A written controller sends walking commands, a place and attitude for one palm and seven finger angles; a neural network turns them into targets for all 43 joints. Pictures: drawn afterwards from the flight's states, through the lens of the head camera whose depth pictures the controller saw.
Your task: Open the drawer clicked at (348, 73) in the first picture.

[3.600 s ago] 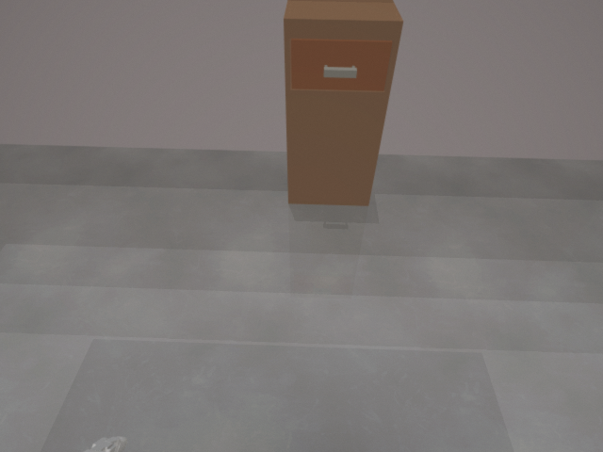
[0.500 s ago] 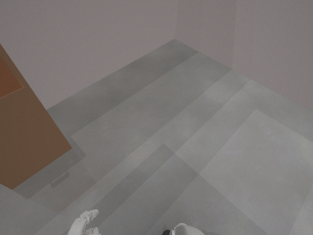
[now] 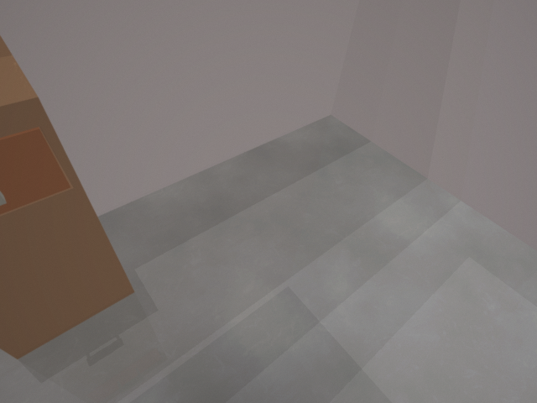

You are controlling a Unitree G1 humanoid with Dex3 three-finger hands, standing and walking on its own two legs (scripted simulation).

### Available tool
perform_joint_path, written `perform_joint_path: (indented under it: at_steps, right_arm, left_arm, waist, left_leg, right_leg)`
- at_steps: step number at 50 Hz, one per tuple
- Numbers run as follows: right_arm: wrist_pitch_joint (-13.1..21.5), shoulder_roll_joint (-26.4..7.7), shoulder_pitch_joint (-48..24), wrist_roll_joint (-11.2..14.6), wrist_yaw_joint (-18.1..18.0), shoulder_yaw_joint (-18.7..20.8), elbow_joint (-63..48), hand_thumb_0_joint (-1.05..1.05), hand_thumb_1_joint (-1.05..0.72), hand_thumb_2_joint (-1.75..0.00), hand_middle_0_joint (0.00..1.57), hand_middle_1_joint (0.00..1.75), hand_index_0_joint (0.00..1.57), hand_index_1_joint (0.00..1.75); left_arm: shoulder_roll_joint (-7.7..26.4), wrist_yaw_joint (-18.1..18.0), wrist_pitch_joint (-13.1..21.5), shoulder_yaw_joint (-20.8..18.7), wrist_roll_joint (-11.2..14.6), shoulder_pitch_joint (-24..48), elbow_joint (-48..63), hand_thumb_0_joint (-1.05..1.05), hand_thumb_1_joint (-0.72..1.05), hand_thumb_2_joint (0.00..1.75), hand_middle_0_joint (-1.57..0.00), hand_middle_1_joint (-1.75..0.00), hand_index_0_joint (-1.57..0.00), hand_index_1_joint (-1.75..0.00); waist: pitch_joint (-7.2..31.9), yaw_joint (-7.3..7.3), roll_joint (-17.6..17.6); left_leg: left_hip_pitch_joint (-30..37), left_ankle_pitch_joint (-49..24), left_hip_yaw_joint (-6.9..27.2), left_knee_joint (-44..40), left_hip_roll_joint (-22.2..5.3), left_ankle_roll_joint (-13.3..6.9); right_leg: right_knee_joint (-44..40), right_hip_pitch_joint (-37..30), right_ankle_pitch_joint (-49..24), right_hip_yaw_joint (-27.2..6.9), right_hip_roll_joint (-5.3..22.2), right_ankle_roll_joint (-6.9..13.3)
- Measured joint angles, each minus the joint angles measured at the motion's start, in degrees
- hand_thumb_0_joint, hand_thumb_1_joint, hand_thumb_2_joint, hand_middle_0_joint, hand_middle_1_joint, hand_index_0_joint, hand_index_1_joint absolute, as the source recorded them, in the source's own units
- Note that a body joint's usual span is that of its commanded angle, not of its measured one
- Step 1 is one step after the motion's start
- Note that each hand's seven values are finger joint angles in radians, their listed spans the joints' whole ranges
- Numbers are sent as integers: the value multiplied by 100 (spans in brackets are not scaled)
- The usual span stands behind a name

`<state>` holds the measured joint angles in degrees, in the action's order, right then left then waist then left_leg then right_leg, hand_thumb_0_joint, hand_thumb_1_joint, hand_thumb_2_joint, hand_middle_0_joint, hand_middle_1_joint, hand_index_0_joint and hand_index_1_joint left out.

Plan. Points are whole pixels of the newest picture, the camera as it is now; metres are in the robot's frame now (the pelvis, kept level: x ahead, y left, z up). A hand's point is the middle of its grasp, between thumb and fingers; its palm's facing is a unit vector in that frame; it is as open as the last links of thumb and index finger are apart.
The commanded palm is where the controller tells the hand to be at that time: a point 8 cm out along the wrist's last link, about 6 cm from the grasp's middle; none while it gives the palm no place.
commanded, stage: turn to face it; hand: left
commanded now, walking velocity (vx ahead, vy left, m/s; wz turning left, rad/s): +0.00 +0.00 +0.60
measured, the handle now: out of the picture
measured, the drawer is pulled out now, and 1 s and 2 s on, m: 0.00 0.00 0.00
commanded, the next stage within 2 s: take the last steps up to it in 1.28 s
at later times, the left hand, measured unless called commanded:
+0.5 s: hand out of the picture +0.05 +0.17 -0.13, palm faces +0.28 -0.91 -0.31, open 7.4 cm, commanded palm none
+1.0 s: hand out of the picture -0.14 +0.17 -0.17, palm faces +0.58 -0.77 -0.26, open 7.4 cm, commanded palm none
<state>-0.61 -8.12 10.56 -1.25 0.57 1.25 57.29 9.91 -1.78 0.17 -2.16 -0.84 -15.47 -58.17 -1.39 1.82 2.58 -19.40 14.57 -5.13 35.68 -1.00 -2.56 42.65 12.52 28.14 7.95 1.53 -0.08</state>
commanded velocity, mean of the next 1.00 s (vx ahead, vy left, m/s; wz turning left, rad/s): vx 0.00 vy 0.00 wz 0.54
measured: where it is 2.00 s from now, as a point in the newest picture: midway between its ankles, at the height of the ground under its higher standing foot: outside the picture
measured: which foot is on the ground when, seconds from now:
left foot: down 0.00-0.42, up 0.44-0.86, down 0.88-1.00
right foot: up 0.00-0.42, down 0.44-0.88, up 0.90-1.00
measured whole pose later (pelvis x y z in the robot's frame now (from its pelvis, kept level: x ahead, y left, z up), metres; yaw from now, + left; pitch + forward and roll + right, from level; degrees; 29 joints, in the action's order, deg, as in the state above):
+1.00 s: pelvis -0.03 -0.03 +0.01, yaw +33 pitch +0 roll +0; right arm -1.4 -12.5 6.6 -0.9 0.5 2.7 51.4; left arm 16.4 -1.3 -4.4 -3.9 -1.3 -14.6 -55.1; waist -5.0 2.1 3.6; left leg -14.0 18.9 -3.3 32.7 -0.6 -1.5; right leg 61.8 25.3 29.0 4.9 7.8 -4.6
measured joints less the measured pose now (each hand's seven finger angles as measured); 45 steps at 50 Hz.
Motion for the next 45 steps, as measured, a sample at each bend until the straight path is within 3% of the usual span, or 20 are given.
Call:
perform_joint_path:
  at_steps: [4, 8, 17, 21, 22, 25, 28, 30, 35, 40, 43, 44, 45]
  right_arm:
    - [-15, -35, -2, 10, -86, 49, -121, 0, -92, -90, 20, 30, 20, 30]
    - [-51, -131, 71, 15, -91, 105, -155, 0, -92, -90, 20, 30, 20, 30]
    - [-178, -306, 299, -10, -36, 277, -169, 0, -90, -90, 20, 30, 20, 30]
    - [-276, -429, 346, 2, -6, 372, -219, 0, -90, -90, 20, 30, 20, 30]
    - [-306, -466, 354, 22, 1, 406, -238, 0, -90, -90, 20, 30, 20, 30]
    - [-397, -627, 337, -9, 13, 504, -231, 1, -90, -90, 20, 30, 20, 30]
    - [-416, -712, 312, -24, 72, 532, -272, 1, -91, -90, 20, 30, 19, 30]
    - [-403, -732, 289, -15, 95, 524, -317, 1, -91, -90, 20, 30, 19, 30]
    - [-458, -745, 135, 6, 113, 476, -326, 1, -91, -90, 20, 30, 19, 30]
    - [-441, -712, -192, 38, 121, 386, -384, 1, -91, -90, 20, 30, 19, 30]
    - [-324, -686, -334, 52, 124, 316, -509, 1, -91, -90, 20, 30, 19, 30]
    - [-251, -689, -361, 43, 124, 302, -556, 1, -91, -90, 20, 30, 19, 30]
    - [-189, -633, -416, 47, 107, 291, -568, 1, -91, -90, 20, 30, 19, 30]
  left_arm:
    - [-15, 33, -169, -50, -35, 76, -9, 0, 90, 90, -20, -29, -20, -30]
    - [48, 60, -215, -131, -37, 175, 108, 0, 90, 90, -20, -29, -20, -30]
    - [260, 24, -270, -237, -7, 527, 438, 0, 90, 90, -20, -29, -19, -30]
    - [260, 24, -179, -193, 25, 635, 656, 0, 90, 90, -20, -29, -19, -30]
    - [251, 16, -131, -179, -1, 628, 708, 0, 90, 90, -20, -29, -19, -30]
    - [110, -1, -135, -65, -43, 587, 748, 0, 90, 90, -20, -29, -20, -30]
    - [35, -10, -140, -19, -49, 474, 743, 0, 90, 90, -20, -29, -20, -30]
    - [16, -2, -124, 17, -58, 439, 732, 0, 90, 90, -21, -29, -20, -30]
    - [-14, 38, -77, 87, -84, 359, 747, 0, 90, 90, -21, -30, -20, -30]
    - [95, 73, -104, 61, -118, 202, 683, 0, 90, 90, -21, -30, -20, -30]
    - [252, 80, -154, -14, -95, 60, 589, 0, 90, 90, -21, -30, -20, -30]
    - [314, 86, -187, -46, -67, 3, 557, 0, 90, 90, -21, -30, -20, -30]
    - [411, 81, -252, -79, -50, 12, 494, 0, 90, 90, -21, -30, -20, -30]
  waist:
    - [-162, -62, 8]
    - [-234, -127, -102]
    - [-155, -336, -360]
    - [-83, -377, -464]
    - [-57, -353, -475]
    - [-48, -361, -618]
    - [-29, -365, -545]
    - [-66, -383, -463]
    - [-205, -297, -302]
    - [-355, -101, -154]
    - [-365, -24, -56]
    - [-336, -22, -44]
    - [-369, -9, 61]
  left_leg:
    - [75, -166, 71, -324, 134, -78]
    - [113, -427, 267, -709, 206, -103]
    - [-77, -660, 895, -838, 284, 94]
    - [-300, -671, 1192, -633, 396, 283]
    - [-437, -417, 1215, -381, 435, 320]
    - [-943, 721, 1010, 1255, 448, 423]
    - [-1197, 697, 653, 2561, 291, 532]
    - [-1167, 638, 520, 2860, 151, 614]
    - [-755, 818, 350, 2328, -110, 726]
    - [-205, 1039, 129, 1254, -153, 654]
    - [316, 523, -29, 104, -88, 544]
    - [425, 303, -16, -186, -65, 322]
    - [366, 385, -5, -81, 9, 174]
  right_leg:
    - [1609, 860, 166, -387, 103, -180]
    - [1785, 1289, -224, -657, 224, -285]
    - [534, 998, -265, -814, 132, -366]
    - [-784, 384, -696, -732, -13, -288]
    - [-1121, 265, -938, -704, 4, -189]
    - [-1059, 181, -1043, -426, 83, 3]
    - [-1281, -23, -1099, -242, 252, 33]
    - [-1364, -117, -1126, -102, 363, 39]
    - [-1326, -181, -1067, 290, 602, 12]
    - [-1054, -39, -934, 603, 811, -98]
    - [-670, 130, -745, 769, 963, -236]
    - [-364, 284, -648, 748, 1012, -286]
    - [112, 490, -240, 496, 1029, -354]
